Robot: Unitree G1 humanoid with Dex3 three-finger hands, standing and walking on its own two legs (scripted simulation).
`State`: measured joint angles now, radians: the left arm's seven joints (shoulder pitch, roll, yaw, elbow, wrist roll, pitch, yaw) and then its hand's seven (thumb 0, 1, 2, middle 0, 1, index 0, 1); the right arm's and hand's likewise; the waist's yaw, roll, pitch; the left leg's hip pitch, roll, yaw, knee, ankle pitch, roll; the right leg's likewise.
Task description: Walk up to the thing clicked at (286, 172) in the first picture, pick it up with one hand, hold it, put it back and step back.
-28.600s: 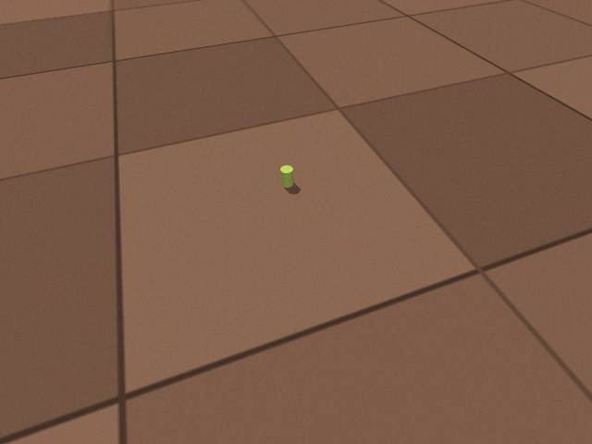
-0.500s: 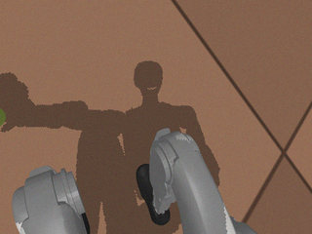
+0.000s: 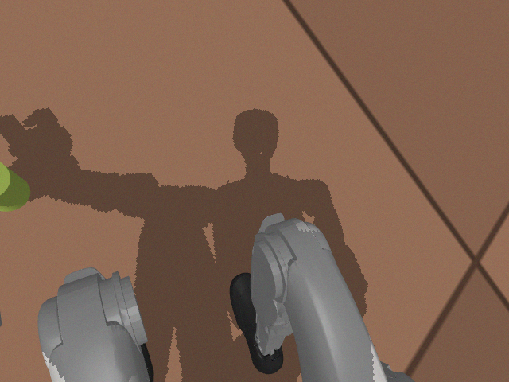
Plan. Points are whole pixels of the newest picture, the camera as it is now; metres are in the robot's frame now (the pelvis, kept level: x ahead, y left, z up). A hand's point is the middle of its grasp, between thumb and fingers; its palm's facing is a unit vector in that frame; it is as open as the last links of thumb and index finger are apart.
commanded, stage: withdraw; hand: left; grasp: from above
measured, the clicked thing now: out of the picture +0.47 +0.31 -0.26
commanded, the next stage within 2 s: home in 0.66 s
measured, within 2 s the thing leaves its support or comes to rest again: neither
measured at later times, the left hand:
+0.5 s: hand out of the picture +0.42 +0.34 -0.05, palm faces -0.48 -0.09 -0.87, open 14.0 cm
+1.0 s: hand out of the picture +0.46 +0.33 -0.09, palm faces -0.33 -0.15 -0.93, open 13.2 cm
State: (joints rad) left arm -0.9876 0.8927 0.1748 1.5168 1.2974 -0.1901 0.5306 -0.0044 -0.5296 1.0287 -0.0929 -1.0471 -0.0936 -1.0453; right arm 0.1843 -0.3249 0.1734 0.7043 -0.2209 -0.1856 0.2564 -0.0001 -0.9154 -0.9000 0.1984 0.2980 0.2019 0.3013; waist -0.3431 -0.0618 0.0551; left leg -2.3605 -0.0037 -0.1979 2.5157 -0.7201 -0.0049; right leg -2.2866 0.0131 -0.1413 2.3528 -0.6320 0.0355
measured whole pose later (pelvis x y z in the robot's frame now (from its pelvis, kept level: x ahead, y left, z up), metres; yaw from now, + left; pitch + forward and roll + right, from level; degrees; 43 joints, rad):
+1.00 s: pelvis +0.00 +0.00 +0.04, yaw +5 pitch +36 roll -8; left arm -0.94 0.74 0.13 1.28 1.15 -0.12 0.31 0.00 -0.28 0.88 -0.21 -0.74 -0.19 -0.75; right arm 0.25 -0.24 0.07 0.72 -0.10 -0.04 0.15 0.00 -0.90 -0.89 0.20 0.30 0.20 0.30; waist -0.26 0.03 -0.08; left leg -2.28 -0.01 -0.10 2.33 -0.68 0.01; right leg -2.23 -0.01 -0.06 2.23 -0.63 0.03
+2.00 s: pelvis +0.07 +0.01 +0.39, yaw +11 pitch +15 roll -3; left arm 0.38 0.23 0.05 -0.03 -0.07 0.42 0.08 0.01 0.90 0.90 -0.21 -0.30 -0.21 -0.30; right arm 0.30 -0.21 0.06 0.53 0.04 -0.15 -0.17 0.01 -0.90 -0.89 0.20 0.30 0.20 0.30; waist -0.08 0.04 -0.18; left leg -0.85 0.02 -0.06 1.11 -0.52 0.00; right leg -0.82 0.00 -0.06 1.03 -0.48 0.01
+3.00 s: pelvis +0.07 +0.00 +0.41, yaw +12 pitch +9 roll -2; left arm 0.50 0.23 0.03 -0.12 -0.06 0.44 0.02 0.01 0.90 0.90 -0.20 -0.30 -0.20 -0.30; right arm 0.31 -0.23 0.03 0.54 0.01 -0.24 -0.19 0.01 -0.90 -0.89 0.20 0.30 0.20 0.30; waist -0.04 0.04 -0.16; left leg -0.68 0.02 -0.06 1.00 -0.49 -0.01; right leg -0.65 0.00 -0.06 0.94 -0.45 0.00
